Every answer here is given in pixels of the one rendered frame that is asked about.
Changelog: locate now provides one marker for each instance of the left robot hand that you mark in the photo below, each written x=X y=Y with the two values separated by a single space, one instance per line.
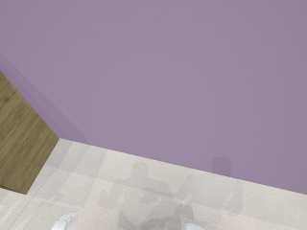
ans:
x=65 y=221

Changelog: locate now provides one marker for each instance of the cupboard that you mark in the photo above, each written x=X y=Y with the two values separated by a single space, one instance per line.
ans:
x=26 y=142

